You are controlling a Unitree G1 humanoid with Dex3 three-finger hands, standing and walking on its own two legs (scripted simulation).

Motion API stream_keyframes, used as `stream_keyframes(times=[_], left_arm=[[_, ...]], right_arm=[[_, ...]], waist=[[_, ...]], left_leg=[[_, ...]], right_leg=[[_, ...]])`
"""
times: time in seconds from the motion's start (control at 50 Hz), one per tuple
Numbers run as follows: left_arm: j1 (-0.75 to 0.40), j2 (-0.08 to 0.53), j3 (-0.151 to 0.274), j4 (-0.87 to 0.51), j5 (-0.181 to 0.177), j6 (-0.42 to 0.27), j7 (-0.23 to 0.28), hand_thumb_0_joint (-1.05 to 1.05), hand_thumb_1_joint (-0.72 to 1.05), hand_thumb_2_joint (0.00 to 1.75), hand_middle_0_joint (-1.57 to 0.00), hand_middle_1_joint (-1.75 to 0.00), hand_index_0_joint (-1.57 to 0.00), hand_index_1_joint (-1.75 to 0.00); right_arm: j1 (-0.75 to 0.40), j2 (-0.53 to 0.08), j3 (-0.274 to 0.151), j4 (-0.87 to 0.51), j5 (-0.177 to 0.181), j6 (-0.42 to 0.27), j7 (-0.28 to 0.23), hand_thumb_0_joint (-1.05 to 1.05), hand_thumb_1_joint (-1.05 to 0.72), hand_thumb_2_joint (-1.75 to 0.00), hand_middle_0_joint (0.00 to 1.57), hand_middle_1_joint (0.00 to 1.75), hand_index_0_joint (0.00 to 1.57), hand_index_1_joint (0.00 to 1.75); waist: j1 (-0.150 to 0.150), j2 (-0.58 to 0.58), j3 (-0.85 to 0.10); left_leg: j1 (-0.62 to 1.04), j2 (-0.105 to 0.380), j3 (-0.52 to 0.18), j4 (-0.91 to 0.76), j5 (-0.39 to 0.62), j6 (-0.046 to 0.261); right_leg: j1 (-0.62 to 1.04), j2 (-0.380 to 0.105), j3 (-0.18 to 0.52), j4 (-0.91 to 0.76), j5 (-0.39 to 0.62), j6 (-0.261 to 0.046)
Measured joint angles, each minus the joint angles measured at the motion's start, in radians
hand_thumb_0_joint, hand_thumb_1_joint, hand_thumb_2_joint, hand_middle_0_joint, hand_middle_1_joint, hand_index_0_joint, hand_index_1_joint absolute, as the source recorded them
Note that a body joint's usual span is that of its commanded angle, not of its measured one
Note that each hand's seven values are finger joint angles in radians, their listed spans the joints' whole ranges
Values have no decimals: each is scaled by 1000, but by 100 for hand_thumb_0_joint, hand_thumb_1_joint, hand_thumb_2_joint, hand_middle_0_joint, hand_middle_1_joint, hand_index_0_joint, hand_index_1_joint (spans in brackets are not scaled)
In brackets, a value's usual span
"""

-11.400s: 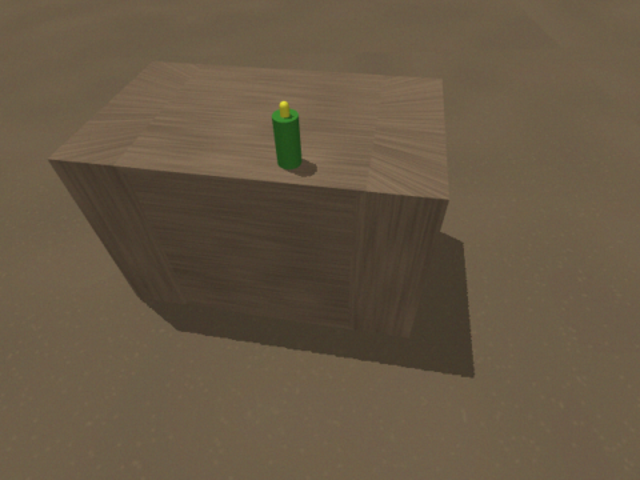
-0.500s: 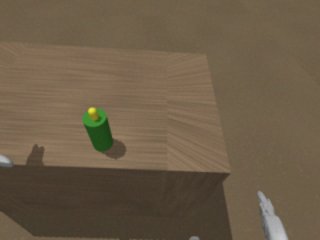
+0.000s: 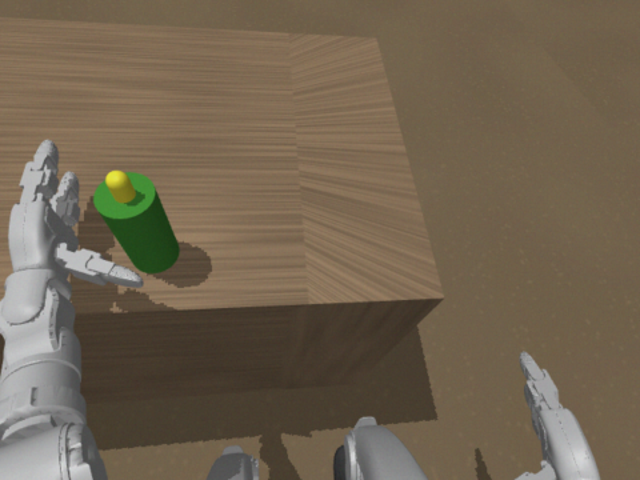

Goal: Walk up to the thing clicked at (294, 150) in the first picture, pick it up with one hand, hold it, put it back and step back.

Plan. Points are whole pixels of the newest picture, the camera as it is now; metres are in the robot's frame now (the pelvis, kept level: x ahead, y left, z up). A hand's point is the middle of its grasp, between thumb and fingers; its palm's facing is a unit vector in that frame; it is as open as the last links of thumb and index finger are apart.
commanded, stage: close in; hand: left
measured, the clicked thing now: (138, 219) +0.44 +0.19 +0.04
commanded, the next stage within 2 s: close in 0.28 s
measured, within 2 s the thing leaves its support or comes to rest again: leaves its support in 1.54 s
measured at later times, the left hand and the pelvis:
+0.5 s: hand (132, 229) +0.43 +0.20 +0.03, palm faces +0.14 -0.99 +0.00, open 17.1 cm; pelvis +0.00 +0.00 +0.00, yaw +1 degrees
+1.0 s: hand (145, 233) +0.43 +0.19 +0.02, palm faces +0.15 -0.99 +0.00, open 10.7 cm; pelvis +0.01 +0.00 +0.00, yaw +0 degrees
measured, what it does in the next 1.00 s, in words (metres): stands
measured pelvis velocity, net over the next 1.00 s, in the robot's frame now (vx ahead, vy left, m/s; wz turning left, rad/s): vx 0.01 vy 0.00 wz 0.01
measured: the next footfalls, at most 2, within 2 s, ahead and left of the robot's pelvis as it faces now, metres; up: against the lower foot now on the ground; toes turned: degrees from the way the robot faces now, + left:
none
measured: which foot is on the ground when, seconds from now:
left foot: down 0.00-1.00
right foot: down 0.00-1.00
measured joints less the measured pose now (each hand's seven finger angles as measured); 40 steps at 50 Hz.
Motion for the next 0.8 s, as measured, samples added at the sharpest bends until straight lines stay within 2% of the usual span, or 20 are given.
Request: stream_keyframes(times=[0.12, 0.26, 0.36, 0.46, 0.6, 0.8], left_arm=[[20, -43, -37, -16, 5, -4, 53, -2, -48, 2, -5, -3, -7, -2], [40, -83, -74, -26, 1, -9, 86, -1, -46, 1, -5, -2, -7, -1], [44, -103, -107, -49, 12, -14, 107, -1, -46, 1, -5, -1, -7, -1], [30, -110, -121, -55, 33, -18, 141, -2, -48, 1, -7, -2, -9, -1], [-26, -95, -111, -14, 51, -26, 187, -2, -48, 8, -27, -16, -29, -15], [-14, -117, -116, 13, 58, -39, 197, -1, -42, 21, -55, -39, -57, -38]], right_arm=[[16, 21, -1, -24, 5, 36, 4, -1, 53, -5, 5, 6, 6, 6], [26, 32, 4, -77, 14, 53, 13, -1, 53, -5, 6, 6, 6, 6], [43, 28, 8, -114, 14, 58, 17, -1, 54, -5, 6, 6, 6, 6], [48, 26, 3, -127, 7, 69, 23, -1, 54, -5, 6, 5, 6, 6], [48, 27, -10, -151, 3, 99, 24, -1, 53, -5, 6, 5, 6, 5], [55, 22, -14, -183, 8, 118, 34, -1, 52, -5, 5, 5, 6, 5]], waist=[[19, 24, -22], [43, 25, -25], [47, 14, -14], [38, 10, -8], [19, 10, -3], [15, 18, -11]], left_leg=[[10, -3, 8, 0, -9, 4], [19, -13, 10, -1, -11, 4], [17, -16, 4, 4, -10, 1], [13, -14, 1, 10, -10, -2], [3, -13, 3, 16, -9, -2], [9, -12, 14, 5, -8, 1]], right_leg=[[4, -3, 9, 9, -11, 4], [6, -12, 11, 23, -23, 4], [6, -16, 6, 31, -26, 1], [3, -14, 3, 36, -26, -2], [-10, -13, 6, 44, -25, -2], [-8, -10, 16, 34, -22, 1]])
